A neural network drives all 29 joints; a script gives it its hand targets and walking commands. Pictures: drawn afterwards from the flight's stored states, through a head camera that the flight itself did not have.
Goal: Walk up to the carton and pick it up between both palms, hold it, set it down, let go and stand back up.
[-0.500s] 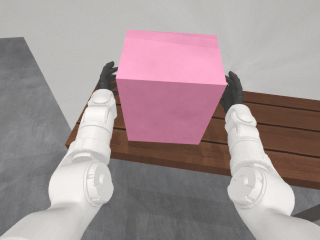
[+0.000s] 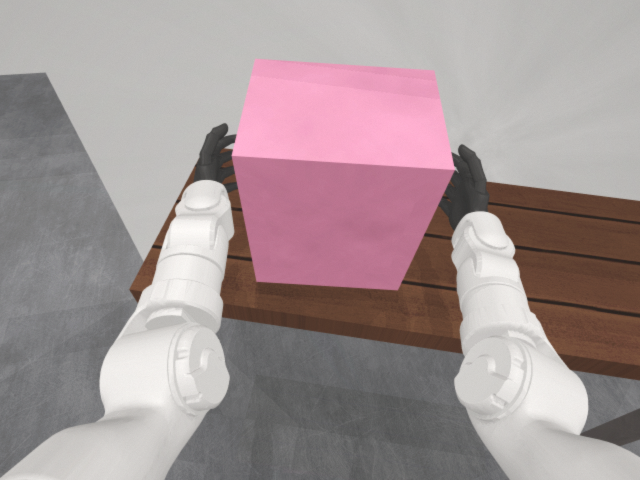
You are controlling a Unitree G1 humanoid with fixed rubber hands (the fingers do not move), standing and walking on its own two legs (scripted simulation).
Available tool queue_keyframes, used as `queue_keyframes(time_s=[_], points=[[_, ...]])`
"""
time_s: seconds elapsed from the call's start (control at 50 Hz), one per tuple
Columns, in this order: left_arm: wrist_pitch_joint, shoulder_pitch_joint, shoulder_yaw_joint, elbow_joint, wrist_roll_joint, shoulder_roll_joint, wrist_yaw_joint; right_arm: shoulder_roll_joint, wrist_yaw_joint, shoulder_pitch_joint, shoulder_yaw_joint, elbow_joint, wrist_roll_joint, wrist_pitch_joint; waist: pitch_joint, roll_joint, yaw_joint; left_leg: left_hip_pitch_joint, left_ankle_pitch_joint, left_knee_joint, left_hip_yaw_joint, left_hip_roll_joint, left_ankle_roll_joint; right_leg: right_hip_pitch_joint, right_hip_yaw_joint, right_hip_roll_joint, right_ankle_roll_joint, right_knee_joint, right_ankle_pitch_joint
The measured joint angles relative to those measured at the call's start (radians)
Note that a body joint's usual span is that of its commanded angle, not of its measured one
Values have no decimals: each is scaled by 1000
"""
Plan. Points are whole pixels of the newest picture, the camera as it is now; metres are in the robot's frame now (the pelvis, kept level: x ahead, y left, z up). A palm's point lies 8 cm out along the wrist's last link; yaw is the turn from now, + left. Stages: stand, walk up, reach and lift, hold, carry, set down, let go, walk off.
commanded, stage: set down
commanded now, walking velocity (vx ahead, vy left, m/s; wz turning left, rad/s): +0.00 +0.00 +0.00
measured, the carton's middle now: (335, 188) +0.49 -0.03 +0.08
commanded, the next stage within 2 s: none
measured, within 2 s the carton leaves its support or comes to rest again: rests again in 0.84 s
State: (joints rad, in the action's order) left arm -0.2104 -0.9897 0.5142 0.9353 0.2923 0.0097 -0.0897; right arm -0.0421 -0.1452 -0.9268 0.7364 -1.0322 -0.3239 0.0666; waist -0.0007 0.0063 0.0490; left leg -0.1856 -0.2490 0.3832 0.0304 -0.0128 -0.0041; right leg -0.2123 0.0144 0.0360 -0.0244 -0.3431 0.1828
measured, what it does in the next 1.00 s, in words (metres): stands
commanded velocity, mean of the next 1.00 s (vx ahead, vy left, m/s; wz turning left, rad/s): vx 0.00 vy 0.00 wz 0.00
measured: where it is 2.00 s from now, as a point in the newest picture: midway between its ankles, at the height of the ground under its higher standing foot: outside the picture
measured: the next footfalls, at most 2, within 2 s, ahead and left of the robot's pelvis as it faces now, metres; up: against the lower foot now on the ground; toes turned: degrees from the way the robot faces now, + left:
none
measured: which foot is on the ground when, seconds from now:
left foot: down 0.00-1.00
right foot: down 0.00-1.00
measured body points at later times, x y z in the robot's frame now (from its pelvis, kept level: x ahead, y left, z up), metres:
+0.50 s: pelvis +0.00 +0.00 +0.00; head +0.07 -0.01 +0.44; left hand +0.47 +0.11 +0.09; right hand +0.45 -0.23 +0.10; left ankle -0.04 +0.11 -0.75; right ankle -0.01 -0.10 -0.75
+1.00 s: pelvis -0.02 -0.01 +0.00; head +0.06 -0.02 +0.44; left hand +0.44 +0.11 +0.07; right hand +0.41 -0.24 +0.05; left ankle -0.03 +0.11 -0.75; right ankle -0.01 -0.10 -0.75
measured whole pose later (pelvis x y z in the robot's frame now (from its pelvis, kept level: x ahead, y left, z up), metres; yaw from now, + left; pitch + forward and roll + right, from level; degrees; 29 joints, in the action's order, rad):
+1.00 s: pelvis -0.02 -0.01 +0.00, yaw +0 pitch +16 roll +0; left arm -0.02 -0.86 0.16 0.95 0.07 -0.06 -0.19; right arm -0.29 -0.03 -0.84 0.10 -1.13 0.06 0.13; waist -0.13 -0.05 0.03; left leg -0.49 -0.18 0.38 0.03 -0.01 0.00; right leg -0.52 0.01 0.04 -0.03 -0.34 0.11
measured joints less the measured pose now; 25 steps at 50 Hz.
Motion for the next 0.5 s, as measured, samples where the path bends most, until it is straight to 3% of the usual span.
queue_keyframes(time_s=[0.12, 0.22, 0.38, 0.5], points=[[1, 3, -21, 0, 0, 1, -26, -20, 1, 30, -78, 0, 0, -5, 8, 0, 0, -1, -1, 0, 0, 0, 0, -1, 0, 0, 0, 0, 1], [11, 6, -97, -1, 1, 0, -103, -54, 35, 52, -212, 0, 10, -11, 9, -5, 0, -27, 3, 0, 0, 0, 0, -27, 0, 0, 0, 0, -3], [52, 6, -231, 36, -84, -32, -153, -145, 93, 18, -411, -42, 185, -17, -35, -30, 0, -127, 19, 0, 0, 0, 0, -128, 0, 0, 0, 0, -20], [123, 6, -275, 130, -179, -62, -143, -211, 117, -14, -527, -65, 308, -20, -87, -37, 0, -206, 30, 0, 0, 0, 0, -206, 1, 0, 0, 0, -32]])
